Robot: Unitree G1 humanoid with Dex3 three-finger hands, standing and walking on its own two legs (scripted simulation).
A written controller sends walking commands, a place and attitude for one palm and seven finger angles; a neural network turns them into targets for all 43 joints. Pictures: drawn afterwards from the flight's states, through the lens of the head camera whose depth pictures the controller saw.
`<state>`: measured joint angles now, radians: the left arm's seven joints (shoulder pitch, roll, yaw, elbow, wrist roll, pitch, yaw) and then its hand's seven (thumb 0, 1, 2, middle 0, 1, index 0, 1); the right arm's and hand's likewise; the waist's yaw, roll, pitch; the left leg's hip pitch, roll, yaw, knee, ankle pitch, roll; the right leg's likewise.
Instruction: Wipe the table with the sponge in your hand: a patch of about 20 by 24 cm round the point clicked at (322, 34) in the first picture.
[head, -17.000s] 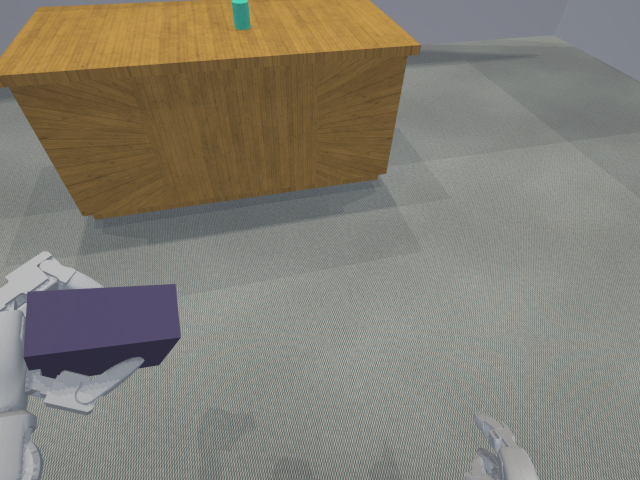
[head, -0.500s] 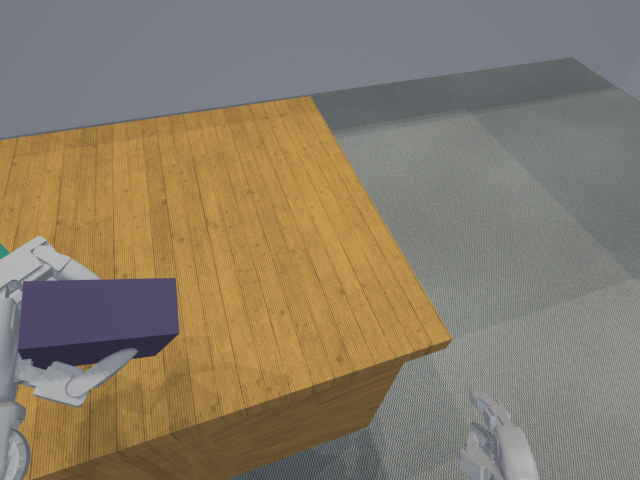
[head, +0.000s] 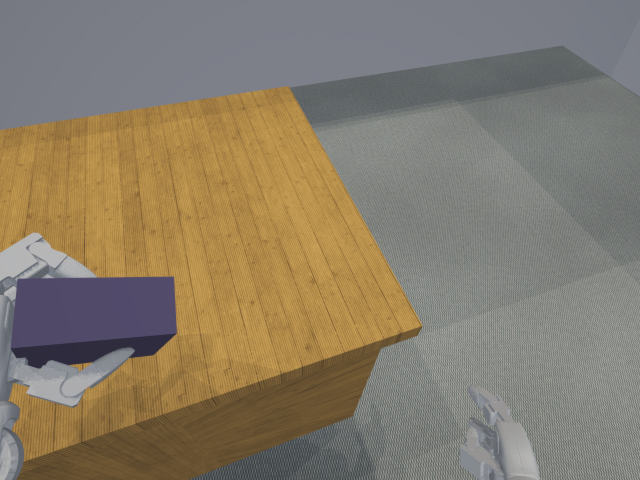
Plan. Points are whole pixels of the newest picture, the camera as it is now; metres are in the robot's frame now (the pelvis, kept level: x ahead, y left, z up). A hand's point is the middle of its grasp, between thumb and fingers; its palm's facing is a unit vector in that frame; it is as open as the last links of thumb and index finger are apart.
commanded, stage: shuffle to correct the standing spot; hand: left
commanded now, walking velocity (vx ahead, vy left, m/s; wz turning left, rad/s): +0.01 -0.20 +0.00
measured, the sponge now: (119, 322) +0.23 +0.21 +0.13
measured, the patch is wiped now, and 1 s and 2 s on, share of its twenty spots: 0.00 0.00 0.00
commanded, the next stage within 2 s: come to a stop and stand still in 0.28 s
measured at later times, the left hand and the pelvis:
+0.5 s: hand (59, 283) +0.24 +0.26 +0.17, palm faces +0.37 -0.77 -0.52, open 9.5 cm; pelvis +0.00 -0.02 -0.01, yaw +0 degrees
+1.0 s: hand (4, 312) +0.22 +0.30 +0.16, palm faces +0.43 -0.85 -0.32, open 9.5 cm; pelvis +0.00 +0.04 +0.00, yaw +1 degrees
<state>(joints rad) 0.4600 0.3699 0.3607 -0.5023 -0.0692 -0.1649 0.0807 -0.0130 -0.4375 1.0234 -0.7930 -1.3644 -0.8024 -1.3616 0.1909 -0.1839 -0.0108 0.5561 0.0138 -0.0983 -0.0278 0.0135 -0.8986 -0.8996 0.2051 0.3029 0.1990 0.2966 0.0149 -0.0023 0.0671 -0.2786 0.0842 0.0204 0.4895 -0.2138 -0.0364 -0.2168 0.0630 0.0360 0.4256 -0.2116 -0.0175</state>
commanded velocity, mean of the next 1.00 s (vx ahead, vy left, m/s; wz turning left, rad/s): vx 0.00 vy -0.07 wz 0.00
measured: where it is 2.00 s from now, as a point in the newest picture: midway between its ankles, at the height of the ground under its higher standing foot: outside the picture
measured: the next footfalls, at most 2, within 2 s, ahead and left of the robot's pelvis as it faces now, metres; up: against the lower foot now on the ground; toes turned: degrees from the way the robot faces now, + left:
none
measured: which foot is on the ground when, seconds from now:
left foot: down 0.00-1.00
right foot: down 0.00-1.00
